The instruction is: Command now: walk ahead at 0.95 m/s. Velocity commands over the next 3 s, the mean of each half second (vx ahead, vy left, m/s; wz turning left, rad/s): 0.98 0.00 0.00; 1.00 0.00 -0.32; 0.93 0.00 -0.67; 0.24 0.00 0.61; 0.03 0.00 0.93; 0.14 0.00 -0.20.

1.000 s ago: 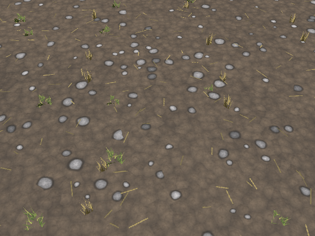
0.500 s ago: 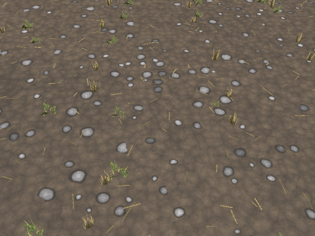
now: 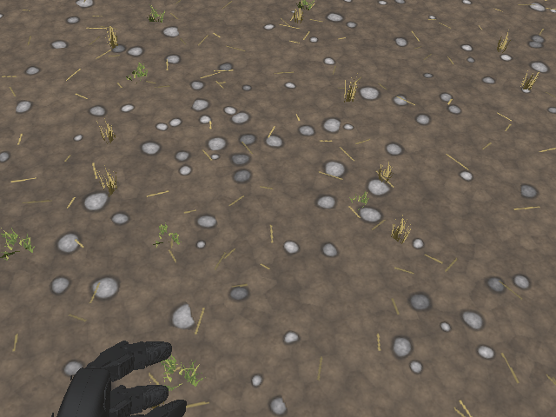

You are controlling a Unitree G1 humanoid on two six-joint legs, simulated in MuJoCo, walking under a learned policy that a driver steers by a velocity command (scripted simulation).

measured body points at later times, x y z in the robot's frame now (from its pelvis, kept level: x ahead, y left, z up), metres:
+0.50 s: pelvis +0.46 -0.01 +0.01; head +0.48 +0.00 +0.46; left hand +0.40 +0.23 -0.14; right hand +0.72 -0.21 -0.06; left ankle +0.73 +0.13 -0.67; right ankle +0.26 -0.12 -0.71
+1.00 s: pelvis +0.93 +0.02 +0.00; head +0.93 +0.01 +0.45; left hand +1.16 +0.21 -0.09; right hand +0.86 -0.23 -0.14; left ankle +0.74 +0.11 -0.71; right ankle +1.17 -0.14 -0.65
